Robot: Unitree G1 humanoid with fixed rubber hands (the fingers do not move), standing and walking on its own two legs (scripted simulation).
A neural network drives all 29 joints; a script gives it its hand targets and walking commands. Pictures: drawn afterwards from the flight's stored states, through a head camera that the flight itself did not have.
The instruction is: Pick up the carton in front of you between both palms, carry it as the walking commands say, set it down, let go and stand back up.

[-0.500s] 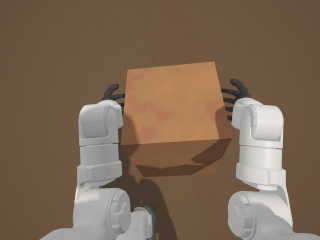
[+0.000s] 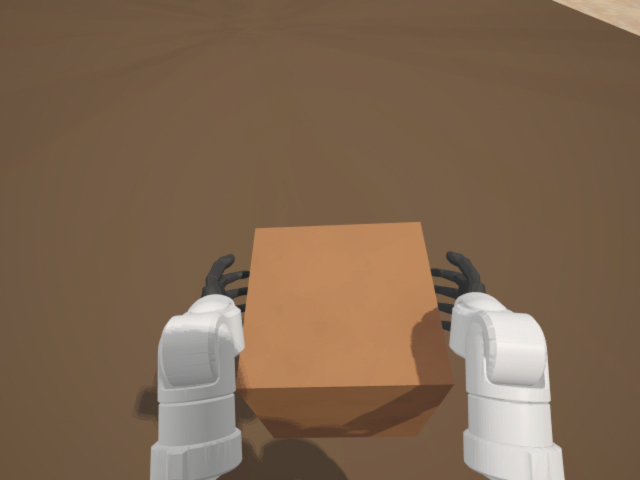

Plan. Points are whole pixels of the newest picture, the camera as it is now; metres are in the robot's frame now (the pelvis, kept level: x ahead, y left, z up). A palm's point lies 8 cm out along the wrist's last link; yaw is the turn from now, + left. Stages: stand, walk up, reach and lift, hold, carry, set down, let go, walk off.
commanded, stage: carry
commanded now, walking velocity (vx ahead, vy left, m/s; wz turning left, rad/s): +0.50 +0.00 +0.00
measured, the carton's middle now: (341, 339) +0.31 +0.00 +0.01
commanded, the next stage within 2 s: none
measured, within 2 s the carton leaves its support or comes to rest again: neither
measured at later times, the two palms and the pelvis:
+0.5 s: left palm (243, 178) +0.58 +0.16 +0.10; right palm (407, 173) +0.58 -0.12 +0.10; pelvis +0.29 +0.01 +0.00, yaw +1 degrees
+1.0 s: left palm (279, 104) +0.89 +0.13 +0.09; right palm (400, 104) +0.90 -0.16 +0.08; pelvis +0.60 -0.02 +0.00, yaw +2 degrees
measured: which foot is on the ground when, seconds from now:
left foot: down 0.00-0.04, up 0.06-0.44, down 0.46-0.94, up 0.96-1.00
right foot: up 0.00-0.00, down 0.02-0.50, up 0.52-0.90, down 0.92-1.00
